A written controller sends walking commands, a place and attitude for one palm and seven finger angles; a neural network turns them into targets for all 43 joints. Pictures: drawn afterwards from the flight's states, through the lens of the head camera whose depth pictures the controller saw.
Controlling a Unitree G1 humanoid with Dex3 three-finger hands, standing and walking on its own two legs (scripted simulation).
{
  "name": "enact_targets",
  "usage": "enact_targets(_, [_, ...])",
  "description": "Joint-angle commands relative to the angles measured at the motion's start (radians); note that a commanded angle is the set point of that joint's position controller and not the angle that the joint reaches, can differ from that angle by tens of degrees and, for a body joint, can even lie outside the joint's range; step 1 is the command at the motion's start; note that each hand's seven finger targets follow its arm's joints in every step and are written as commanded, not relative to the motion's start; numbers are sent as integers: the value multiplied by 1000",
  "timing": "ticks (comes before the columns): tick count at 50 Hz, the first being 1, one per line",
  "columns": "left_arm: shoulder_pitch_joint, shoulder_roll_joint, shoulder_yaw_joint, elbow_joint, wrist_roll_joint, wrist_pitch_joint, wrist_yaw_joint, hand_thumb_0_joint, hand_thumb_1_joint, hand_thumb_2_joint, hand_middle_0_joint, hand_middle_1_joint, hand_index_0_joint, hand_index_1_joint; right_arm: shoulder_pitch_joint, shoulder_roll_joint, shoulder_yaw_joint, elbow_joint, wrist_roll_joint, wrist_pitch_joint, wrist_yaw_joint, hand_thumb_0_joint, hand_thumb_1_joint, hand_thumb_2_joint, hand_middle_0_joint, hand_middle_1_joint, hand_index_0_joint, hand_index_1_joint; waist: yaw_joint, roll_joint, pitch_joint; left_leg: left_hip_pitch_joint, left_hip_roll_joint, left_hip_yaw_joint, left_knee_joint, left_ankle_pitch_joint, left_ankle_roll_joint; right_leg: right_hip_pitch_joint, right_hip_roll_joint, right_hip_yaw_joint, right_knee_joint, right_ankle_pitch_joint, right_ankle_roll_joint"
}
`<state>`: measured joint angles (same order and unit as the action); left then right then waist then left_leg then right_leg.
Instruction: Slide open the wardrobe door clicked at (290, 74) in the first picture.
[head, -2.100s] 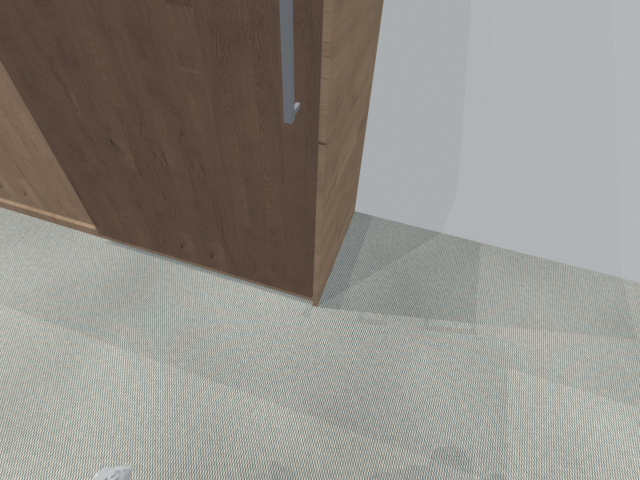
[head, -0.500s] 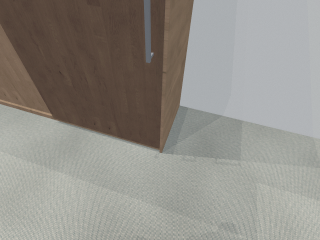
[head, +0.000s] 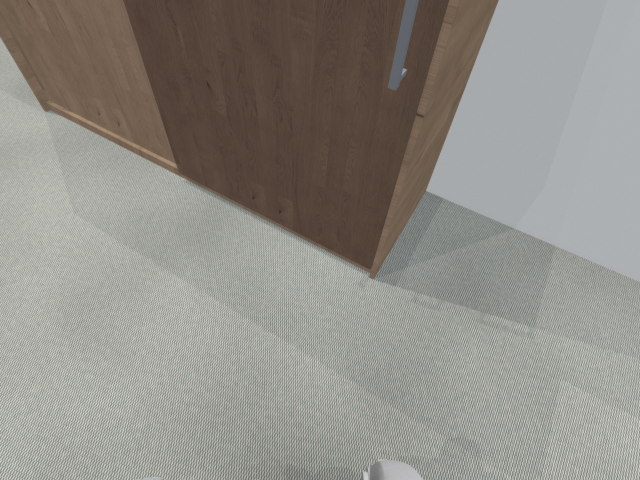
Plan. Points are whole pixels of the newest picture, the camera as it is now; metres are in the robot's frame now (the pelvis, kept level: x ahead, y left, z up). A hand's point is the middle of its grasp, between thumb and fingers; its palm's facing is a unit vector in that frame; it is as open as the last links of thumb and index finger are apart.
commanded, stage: walk to a spot facing it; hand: right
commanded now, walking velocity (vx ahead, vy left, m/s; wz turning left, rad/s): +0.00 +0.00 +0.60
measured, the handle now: (415, 3) +0.86 -0.14 +0.18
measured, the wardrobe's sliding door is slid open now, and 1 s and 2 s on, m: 0.00 0.00 0.00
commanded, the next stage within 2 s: none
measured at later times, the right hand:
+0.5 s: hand out of the picture +0.11 -0.27 -0.16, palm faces -0.23 +0.95 -0.22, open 7.3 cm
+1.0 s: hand (436, 475) +0.16 -0.16 -0.16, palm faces -0.56 +0.80 -0.20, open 7.3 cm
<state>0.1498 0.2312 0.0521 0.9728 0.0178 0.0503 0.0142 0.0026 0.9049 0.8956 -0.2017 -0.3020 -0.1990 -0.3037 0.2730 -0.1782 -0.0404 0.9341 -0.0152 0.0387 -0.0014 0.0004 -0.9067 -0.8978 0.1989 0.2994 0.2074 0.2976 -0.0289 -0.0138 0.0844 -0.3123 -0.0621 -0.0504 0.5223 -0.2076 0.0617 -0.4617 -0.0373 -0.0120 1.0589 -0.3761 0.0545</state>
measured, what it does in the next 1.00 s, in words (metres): steps on the spot, turning left: right foot, then left foot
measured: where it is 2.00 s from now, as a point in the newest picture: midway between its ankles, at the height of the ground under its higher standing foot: (236, 443)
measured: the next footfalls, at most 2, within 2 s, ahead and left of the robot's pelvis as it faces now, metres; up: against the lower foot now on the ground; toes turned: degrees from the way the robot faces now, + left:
right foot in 0.26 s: +0.02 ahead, -0.15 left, +0.00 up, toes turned +9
left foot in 0.74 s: -0.07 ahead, +0.08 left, +0.00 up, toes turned +33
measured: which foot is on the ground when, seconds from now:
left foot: down 0.00-0.26, up 0.28-0.72, down 0.74-1.00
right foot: up 0.00-0.24, down 0.26-0.74, up 0.76-1.00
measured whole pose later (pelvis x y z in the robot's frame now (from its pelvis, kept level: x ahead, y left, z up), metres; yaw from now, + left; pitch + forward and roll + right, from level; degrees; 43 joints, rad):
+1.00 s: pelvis -0.01 -0.04 +0.00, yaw +36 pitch -1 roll +1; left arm 0.24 0.25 0.06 0.93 0.03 0.02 -0.02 0.00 0.91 0.90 -0.20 -0.30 -0.20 -0.30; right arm 0.26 -0.20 -0.05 0.94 -0.02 0.00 0.02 0.00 -0.91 -0.90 0.20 0.30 0.21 0.30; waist 0.01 -0.01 0.02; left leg -0.17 -0.02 -0.05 0.46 -0.28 -0.01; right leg -0.49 -0.12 -0.07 0.92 -0.34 0.08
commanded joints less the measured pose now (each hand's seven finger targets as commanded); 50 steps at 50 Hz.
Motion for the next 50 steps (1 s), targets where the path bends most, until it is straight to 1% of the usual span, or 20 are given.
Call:
enact_targets(1, [-31,83,26,-87,-3,-28,15,0,900,900,-200,-300,-200,-300,43,-227,-68,-64,-7,-23,-11,0,-900,-900,200,300,200,300,-13,132,-150,172,243,-360,-203,177,108,-49,-7,24,-68,-9,11])
enact_targets(8, [4,84,22,-109,-17,-43,25,0,900,900,-200,-300,-200,-300,-2,-249,-81,-84,-15,-4,-7,0,-900,-900,200,300,200,300,-7,175,-161,112,219,-446,-200,161,110,97,27,25,-347,-64,-19])
enact_targets(11, [132,96,25,-81,-21,-57,34,0,900,900,-200,-300,-200,-300,-67,-242,-77,-102,-9,5,-4,0,-900,-900,200,300,200,300,56,152,-176,-47,155,-413,-156,67,30,350,39,9,-624,72,-42])
enact_targets(12, [173,142,33,-80,-16,-65,40,0,900,900,-200,-300,-200,-300,-83,-205,-71,-120,-3,9,1,0,-900,-900,200,300,200,300,80,40,-171,-214,65,-331,-59,-99,-23,475,-75,132,-745,12,-88])
enact_targets(13, [138,238,49,-104,1,-65,38,0,900,900,-200,-300,-200,-300,-81,-147,-63,-140,3,12,17,0,-900,-900,200,300,200,300,68,-271,-111,-384,-69,-122,229,-279,-77,476,-339,404,-878,-63,-164])
enact_targets(14, [66,247,46,-128,-2,-61,39,0,900,900,-200,-300,-200,-300,-103,-188,-77,-143,-13,13,16,0,-900,-900,200,300,200,300,55,-256,-61,-359,6,-62,462,-305,-110,289,-458,446,-898,-10,-216])
enact_targets(16, [-48,158,19,-156,5,-67,39,0,900,900,-200,-300,-200,-300,-57,-203,-96,-101,-23,19,32,0,-900,-900,200,300,200,300,-14,-96,-14,-257,38,-49,689,-196,-121,132,-330,248,-852,75,-209])
enact_targets(17, [-64,151,15,-161,7,-71,37,0,900,900,-200,-300,-200,-300,-28,-178,-88,-86,-23,23,39,0,-900,-900,200,300,200,300,-31,-92,-19,-264,42,-23,726,-152,-132,152,-264,152,-830,135,-186])
enact_targets(19, [2,144,17,-146,5,-74,35,0,900,900,-200,-300,-200,-300,-47,-156,-75,-89,-18,24,43,0,-900,-900,200,300,200,300,2,-114,-39,-304,54,14,675,-136,-142,278,-220,75,-783,253,-178])
enact_targets(22, [115,148,22,-109,3,-76,35,0,900,900,-200,-300,-200,-300,-119,-139,-65,-108,-12,23,43,0,-900,-900,200,300,200,300,49,-114,-49,-323,81,36,588,-153,-152,386,-256,60,-757,409,-196])
enact_targets(30, [187,176,46,-58,9,-69,24,0,900,900,-200,-300,-200,-300,-209,-117,-47,-124,-10,17,43,0,-900,-900,200,300,200,300,90,-176,-84,-159,93,123,303,-230,-126,422,-312,-40,-678,627,-197])
enact_targets(33, [170,194,55,-52,10,-66,18,0,900,900,-200,-300,-200,-300,-179,-114,-47,-120,-7,5,38,0,-900,-900,200,300,200,300,70,-199,-126,-79,80,138,155,-208,-96,439,-325,-84,-603,681,-169])
enact_targets(35, [178,185,54,-49,3,-64,9,0,900,900,-200,-300,-200,-300,-106,-147,-52,-99,-10,-9,32,0,-900,-900,200,300,200,300,28,-134,-168,139,75,149,-71,-26,-70,332,-306,-150,-466,555,-99])
enact_targets(36, [189,146,41,-58,-6,-61,0,0,900,900,-200,-300,-200,-300,-17,-220,-63,-72,-15,-23,24,0,-900,-900,200,300,200,300,-15,39,-234,382,207,5,-159,50,-15,143,-264,-214,-276,327,-37])
enact_targets(37, [130,66,13,-117,0,-57,-5,0,900,900,-200,-300,-200,-300,62,-324,-84,-48,-13,-30,9,0,-900,-900,200,300,200,300,-54,328,-227,515,444,-342,-185,285,87,-182,-108,-220,-40,-241,20])
enact_targets(38, [63,101,17,-148,6,-47,4,0,900,900,-200,-300,-200,-300,100,-329,-84,-43,5,-23,-2,0,-900,-900,200,300,200,300,-79,224,-199,450,476,-346,-189,239,151,-237,-106,-73,49,-270,13])
enact_targets(39, [16,99,17,-157,4,-42,2,0,900,900,-200,-300,-200,-300,71,-325,-93,-49,1,-25,-6,0,-900,-900,200,300,200,300,-71,313,-168,392,423,-404,-248,9,153,-280,-112,-39,102,-221,12])
enact_targets(40, [-24,127,26,-156,8,-42,-6,0,900,900,-200,-300,-200,-300,34,-282,-84,-55,2,-27,-8,0,-900,-900,200,300,200,300,-68,260,-96,320,391,-376,-282,-163,146,-289,-123,-19,118,-144,8])
enact_targets(43, [45,104,30,-113,16,-45,-22,0,900,900,-200,-300,-200,-300,-57,-235,-61,-80,-7,-50,-2,0,-900,-900,200,300,200,300,16,155,-30,147,296,-226,-290,-137,102,-166,-118,-51,23,12,30])
enact_targets(50, [22,80,30,-153,5,-73,-33,0,900,900,-200,-300,-200,-300,-18,-259,-68,-57,-16,-66,9,0,-900,-900,200,300,200,300,16,185,-15,46,259,-266,-291,-220,106,-8,-53,-74,-269,40,24])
